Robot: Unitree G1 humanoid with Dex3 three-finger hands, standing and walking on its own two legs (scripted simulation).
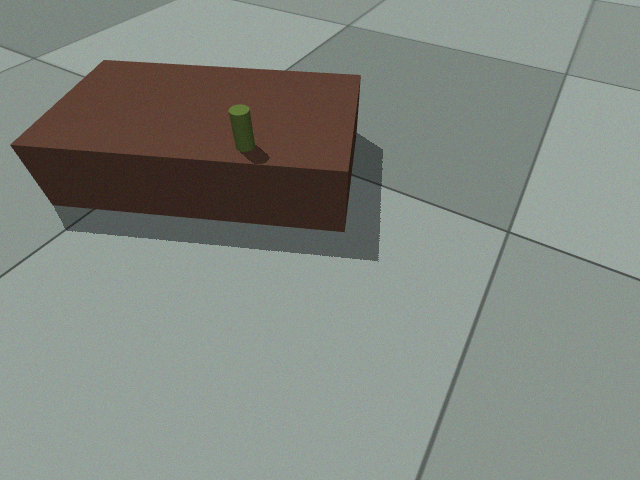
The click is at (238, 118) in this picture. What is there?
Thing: squat round
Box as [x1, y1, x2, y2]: [229, 104, 254, 151]
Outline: 234,105 229,108 229,115 235,145 238,150 246,151 253,148 254,146 249,109 245,105
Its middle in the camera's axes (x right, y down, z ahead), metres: -0.30 -0.40 +1.49
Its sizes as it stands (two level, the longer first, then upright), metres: 0.076 0.076 0.158
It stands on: a support 0.33 m high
